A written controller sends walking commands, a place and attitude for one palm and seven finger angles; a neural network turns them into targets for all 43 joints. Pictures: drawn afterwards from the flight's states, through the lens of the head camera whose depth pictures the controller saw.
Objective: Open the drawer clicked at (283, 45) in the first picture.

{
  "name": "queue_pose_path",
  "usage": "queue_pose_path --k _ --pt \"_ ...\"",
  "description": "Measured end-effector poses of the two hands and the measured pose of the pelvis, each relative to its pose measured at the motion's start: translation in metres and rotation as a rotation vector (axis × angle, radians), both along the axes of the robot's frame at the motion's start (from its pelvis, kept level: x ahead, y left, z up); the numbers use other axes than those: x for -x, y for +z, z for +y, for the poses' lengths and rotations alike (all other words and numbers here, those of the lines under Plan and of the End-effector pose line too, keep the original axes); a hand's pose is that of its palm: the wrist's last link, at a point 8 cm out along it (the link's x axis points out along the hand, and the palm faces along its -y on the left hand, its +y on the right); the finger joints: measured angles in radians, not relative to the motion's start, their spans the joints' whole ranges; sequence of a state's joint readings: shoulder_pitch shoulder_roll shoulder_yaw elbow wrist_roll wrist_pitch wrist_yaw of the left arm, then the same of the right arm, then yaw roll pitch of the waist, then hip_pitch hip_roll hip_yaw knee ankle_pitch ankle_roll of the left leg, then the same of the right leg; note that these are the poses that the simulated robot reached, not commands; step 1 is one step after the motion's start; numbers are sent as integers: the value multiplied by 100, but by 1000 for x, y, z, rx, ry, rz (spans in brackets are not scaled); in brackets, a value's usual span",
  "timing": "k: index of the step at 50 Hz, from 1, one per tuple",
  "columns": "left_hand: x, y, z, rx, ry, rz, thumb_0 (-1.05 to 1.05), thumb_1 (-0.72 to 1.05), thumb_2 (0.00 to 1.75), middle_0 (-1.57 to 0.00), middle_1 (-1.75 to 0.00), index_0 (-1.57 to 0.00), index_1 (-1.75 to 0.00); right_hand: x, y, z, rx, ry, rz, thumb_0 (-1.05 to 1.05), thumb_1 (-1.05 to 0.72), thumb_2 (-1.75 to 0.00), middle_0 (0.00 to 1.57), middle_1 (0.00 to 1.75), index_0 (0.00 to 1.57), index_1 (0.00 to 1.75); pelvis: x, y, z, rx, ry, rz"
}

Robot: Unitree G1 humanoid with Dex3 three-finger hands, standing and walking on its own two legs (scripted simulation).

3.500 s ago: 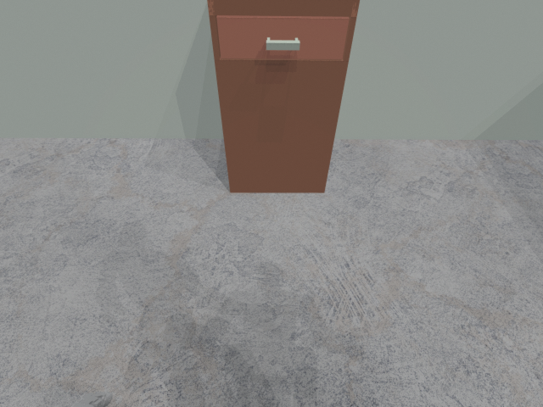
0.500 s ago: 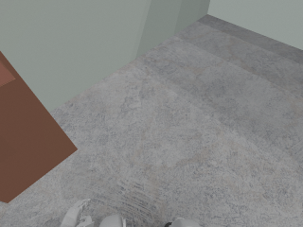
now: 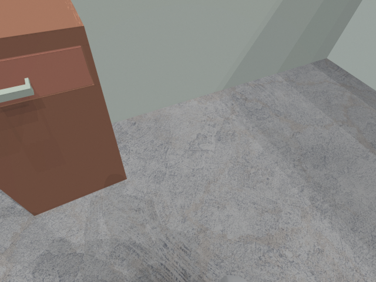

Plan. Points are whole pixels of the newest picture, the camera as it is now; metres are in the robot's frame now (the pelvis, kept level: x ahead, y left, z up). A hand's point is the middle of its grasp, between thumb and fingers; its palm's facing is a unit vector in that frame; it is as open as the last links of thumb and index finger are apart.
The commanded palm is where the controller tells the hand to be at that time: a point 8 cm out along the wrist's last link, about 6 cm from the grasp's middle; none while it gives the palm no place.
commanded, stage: turn to face it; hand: left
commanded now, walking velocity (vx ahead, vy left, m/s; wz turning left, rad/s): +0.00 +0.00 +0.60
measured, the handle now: (8, 89) +0.58 +0.55 +0.01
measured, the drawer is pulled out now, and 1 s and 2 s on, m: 0.00 0.00 0.00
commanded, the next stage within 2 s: take the last steps up to it in 0.64 s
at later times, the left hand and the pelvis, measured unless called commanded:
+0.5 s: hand out of the picture +0.00 +0.13 -0.15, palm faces +0.33 -0.91 -0.25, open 7.4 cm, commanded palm none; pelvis -0.02 -0.08 +0.00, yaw +19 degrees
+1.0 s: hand out of the picture -0.11 +0.16 -0.17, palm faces +0.46 -0.86 -0.22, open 7.4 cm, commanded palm none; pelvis -0.04 -0.03 +0.00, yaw +26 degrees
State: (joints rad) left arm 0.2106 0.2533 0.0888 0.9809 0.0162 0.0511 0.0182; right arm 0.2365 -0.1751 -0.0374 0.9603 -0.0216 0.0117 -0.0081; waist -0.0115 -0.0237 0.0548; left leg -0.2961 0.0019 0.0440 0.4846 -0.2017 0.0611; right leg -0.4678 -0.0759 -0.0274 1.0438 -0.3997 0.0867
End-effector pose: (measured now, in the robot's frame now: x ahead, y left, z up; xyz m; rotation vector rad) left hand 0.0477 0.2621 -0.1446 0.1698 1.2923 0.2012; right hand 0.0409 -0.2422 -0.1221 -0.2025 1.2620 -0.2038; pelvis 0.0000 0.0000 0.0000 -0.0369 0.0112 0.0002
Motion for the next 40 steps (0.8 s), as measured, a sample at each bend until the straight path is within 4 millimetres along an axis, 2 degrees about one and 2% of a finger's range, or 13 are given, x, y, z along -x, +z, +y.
queue_pose_path --k 3,6,13,16,20,25,29,36,40 --pt "5 6 1 -23 31 -7 0 91 90 -19 -29 -20 -30 -12 0 -9 0 33 -6 0 -91 -90 20 30 20 30 0 1 -6 -1 34 2" --pt "5 10 -5 -38 53 -34 0 91 90 -19 -29 -20 -30 -24 -2 -23 0 66 -14 0 -91 -90 20 30 20 30 3 0 -17 -5 71 2" --pt "2 19 -44 -75 97 -166 0 91 90 -19 -30 -20 -30 -52 -22 -64 -21 146 -43 0 -91 -90 20 30 20 30 10 -13 -54 -36 171 0" --pt "16 27 -62 -79 132 -186 0 91 90 -20 -30 -20 -30 -66 -24 -75 -23 192 -48 0 -91 -90 20 30 20 30 13 -11 -64 -41 224 -16" --pt "41 31 -80 -69 183 -167 0 91 90 -20 -30 -20 -30 -83 -16 -78 -34 252 -63 0 -91 -90 20 30 19 30 14 -4 -72 -64 274 -28" --pt "76 26 -92 -43 256 -125 0 91 90 -20 -30 -20 -30 -98 -11 -67 -37 331 -48 0 -91 -90 19 30 19 30 18 0 -75 -76 335 -26" --pt "116 17 -93 -20 323 -64 0 90 90 -20 -30 -20 -30 -110 -9 -44 -33 403 -40 0 -91 -90 19 30 19 30 24 -1 -69 -71 371 -17" --pt "195 -13 -74 18 451 73 0 91 90 -20 -30 -20 -30 -125 -4 15 -21 528 -118 0 -91 -90 20 30 19 30 41 -14 -46 -47 424 -14" --pt "215 -10 -65 21 482 117 1 91 90 -20 -30 -20 -30 -115 4 34 -23 553 -127 0 -91 -90 20 30 20 30 47 -7 -40 -37 434 -26"
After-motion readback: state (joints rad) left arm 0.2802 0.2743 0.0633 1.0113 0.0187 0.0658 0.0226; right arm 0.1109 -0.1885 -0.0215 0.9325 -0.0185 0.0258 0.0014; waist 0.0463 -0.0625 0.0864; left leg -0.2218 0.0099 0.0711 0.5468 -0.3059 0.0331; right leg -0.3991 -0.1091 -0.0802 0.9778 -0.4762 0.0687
